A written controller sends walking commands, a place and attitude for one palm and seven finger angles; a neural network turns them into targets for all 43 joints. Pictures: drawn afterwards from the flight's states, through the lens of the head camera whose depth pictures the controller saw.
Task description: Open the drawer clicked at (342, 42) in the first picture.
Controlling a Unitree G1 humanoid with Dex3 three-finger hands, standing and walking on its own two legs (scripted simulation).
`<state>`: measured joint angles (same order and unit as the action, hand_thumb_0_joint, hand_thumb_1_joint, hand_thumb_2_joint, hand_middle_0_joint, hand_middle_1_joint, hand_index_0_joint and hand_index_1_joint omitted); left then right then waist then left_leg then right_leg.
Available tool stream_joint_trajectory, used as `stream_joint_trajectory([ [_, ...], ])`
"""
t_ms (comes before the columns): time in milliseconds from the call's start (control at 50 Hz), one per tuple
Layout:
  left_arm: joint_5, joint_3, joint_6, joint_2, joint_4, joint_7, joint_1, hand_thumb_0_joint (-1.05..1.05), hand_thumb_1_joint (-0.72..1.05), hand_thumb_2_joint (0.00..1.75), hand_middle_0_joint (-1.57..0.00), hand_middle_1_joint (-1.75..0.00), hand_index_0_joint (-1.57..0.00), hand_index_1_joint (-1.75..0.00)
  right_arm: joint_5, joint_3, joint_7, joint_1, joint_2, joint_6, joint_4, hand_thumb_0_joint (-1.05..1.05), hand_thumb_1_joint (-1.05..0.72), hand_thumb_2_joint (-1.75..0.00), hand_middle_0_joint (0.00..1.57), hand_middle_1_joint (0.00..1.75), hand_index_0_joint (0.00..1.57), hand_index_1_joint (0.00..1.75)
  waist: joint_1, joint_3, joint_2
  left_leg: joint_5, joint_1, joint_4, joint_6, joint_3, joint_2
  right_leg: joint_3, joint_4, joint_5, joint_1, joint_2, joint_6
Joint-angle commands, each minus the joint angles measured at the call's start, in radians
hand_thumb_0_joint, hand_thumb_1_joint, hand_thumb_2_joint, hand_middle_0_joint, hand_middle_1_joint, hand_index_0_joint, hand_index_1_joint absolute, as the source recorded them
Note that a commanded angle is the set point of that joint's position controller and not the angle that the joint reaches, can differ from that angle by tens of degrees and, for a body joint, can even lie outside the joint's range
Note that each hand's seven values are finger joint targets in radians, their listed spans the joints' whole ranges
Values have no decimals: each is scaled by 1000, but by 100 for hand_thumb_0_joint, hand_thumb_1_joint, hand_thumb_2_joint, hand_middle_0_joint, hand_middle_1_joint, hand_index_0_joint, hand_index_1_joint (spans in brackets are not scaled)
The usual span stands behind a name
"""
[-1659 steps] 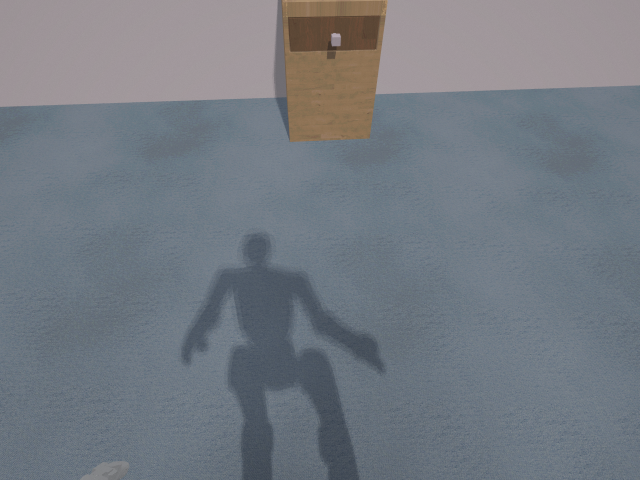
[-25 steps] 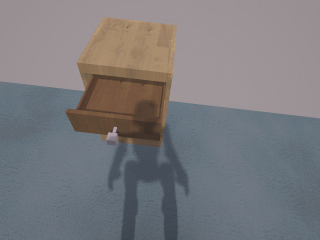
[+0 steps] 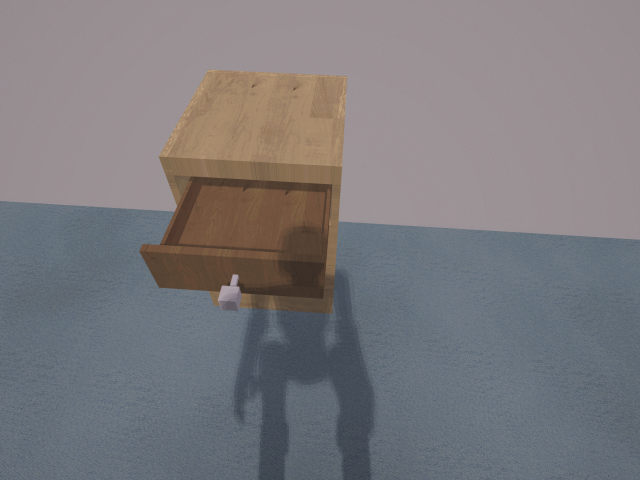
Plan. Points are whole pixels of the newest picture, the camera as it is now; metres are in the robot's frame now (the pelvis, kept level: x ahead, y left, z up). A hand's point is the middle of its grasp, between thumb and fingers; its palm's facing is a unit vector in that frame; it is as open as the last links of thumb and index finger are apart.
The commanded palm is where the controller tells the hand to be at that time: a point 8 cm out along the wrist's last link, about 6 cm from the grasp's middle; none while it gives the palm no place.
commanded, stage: let the arm hang, fingers relaxed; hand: left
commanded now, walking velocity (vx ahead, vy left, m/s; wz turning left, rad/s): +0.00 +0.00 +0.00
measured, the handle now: (232, 290) +0.51 +0.22 -0.23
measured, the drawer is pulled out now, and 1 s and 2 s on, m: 0.24 0.24 0.24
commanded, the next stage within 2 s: look to check the result in 0.22 s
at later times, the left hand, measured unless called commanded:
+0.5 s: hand out of the picture -0.01 +0.15 -0.18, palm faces +0.06 -0.98 -0.17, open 7.4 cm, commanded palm none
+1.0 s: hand out of the picture +0.00 +0.14 -0.18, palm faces +0.06 -0.98 -0.18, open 7.4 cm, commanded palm none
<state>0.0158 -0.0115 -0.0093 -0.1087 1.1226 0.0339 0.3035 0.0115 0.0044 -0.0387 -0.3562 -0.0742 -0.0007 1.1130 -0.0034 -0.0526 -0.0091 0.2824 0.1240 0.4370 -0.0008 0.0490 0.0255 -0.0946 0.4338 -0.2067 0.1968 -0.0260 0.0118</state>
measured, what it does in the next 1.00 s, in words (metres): stands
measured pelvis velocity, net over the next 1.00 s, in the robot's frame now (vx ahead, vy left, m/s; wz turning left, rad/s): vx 0.02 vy -0.02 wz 0.01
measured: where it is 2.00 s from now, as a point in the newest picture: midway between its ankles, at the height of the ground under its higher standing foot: outside the picture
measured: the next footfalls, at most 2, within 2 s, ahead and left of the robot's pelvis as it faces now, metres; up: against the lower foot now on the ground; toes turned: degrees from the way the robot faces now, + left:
none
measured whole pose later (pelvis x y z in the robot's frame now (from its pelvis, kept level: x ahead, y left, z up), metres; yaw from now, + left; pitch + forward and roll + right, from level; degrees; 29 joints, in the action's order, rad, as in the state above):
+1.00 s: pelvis +0.02 -0.02 +0.00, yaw +0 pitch -1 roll +0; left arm 0.01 -0.02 0.00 -0.11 1.13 0.04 0.29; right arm 0.01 0.00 -0.05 -0.33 -0.10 0.00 1.13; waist 0.00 -0.07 -0.02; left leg 0.29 0.09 0.41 -0.03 0.03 0.05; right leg -0.11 0.42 -0.24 0.17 0.00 0.04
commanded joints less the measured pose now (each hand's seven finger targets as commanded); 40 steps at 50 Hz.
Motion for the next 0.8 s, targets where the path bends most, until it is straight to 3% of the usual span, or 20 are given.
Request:
stream_joint_trajectory([
  [0, -2, -23, 11, -89, -17, 9, 96, 0, 90, 90, -20, -30, -20, -30, -2, -19, -13, -111, -89, -11, -4, 0, -90, -90, 20, 30, 20, 30, 7, -78, -9, -113, 93, -94, 44, -69, 69, 86, -86, 21, 8, -64, 31],
  [60, -3, -26, 13, -85, -14, 9, 99, 0, 90, 90, -20, -30, -20, -30, -1, -17, -15, -118, -81, -13, -2, 0, -90, -90, 20, 30, 20, 30, 7, -69, -29, -130, 96, -92, 43, -63, 67, 84, -86, 45, -15, -68, 32],
  [300, -4, -26, 17, -83, -10, 10, 103, 0, 90, 90, -20, -30, -20, -30, -3, -19, -17, -111, -90, -11, -2, 0, -90, -90, 20, 30, 20, 30, 4, -50, 2, -181, 57, -78, 38, -59, 72, 79, -84, 101, -24, -69, 36],
  [780, -7, -29, 18, -90, -6, 10, 81, 0, 90, 90, -20, -30, -20, -30, -2, -16, -21, -103, -93, -10, 10, 0, -90, -90, 20, 30, 20, 30, 3, -44, -4, -208, 45, -85, 29, -49, 72, 78, -85, 154, -58, -72, 39],
])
